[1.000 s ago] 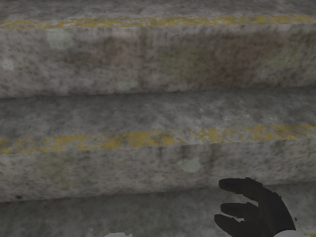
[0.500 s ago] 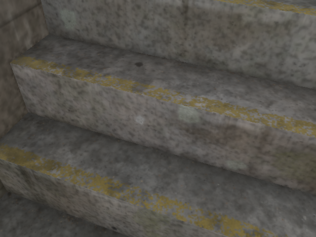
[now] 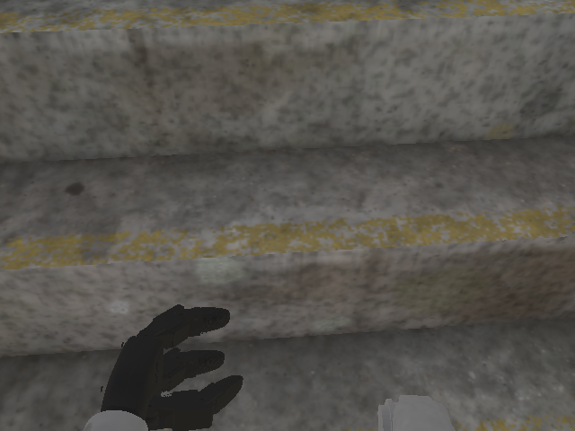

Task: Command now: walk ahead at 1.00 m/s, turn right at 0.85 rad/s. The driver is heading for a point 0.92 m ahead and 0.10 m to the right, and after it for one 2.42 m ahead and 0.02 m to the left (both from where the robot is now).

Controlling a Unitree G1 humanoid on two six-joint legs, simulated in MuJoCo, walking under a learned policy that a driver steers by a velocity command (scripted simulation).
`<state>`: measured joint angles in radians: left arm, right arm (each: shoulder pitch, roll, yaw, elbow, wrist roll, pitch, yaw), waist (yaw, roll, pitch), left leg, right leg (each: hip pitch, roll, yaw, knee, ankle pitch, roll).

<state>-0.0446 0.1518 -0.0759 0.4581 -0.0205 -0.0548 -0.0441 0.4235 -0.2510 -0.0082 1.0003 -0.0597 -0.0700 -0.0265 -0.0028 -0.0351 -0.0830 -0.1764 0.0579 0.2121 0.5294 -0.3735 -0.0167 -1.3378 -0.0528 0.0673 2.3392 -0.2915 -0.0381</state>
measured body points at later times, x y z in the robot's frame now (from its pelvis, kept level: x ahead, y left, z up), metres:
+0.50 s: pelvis +0.20 -0.04 +0.24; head +0.19 -0.03 +0.69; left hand +0.34 +0.15 +0.10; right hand +0.42 -0.24 +0.28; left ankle +0.32 +0.04 -0.20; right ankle +0.10 -0.10 -0.50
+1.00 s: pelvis +0.39 -0.09 +0.46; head +0.40 -0.06 +0.91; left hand +0.68 -0.10 +0.41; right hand +0.29 -0.26 +0.32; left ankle +0.34 +0.03 -0.28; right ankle +0.44 -0.28 -0.10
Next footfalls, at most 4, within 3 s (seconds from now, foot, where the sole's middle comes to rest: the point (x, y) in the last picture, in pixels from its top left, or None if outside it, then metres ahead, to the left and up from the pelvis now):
0.06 right None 0.14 -0.11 -0.54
0.56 left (294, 426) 0.37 0.02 -0.32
1.14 right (508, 400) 0.41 -0.31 -0.32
1.44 left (376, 423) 0.38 -0.10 -0.32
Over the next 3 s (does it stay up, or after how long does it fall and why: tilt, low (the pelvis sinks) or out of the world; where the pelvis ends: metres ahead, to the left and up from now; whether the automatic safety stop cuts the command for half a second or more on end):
falls after 2.80 s (tilt)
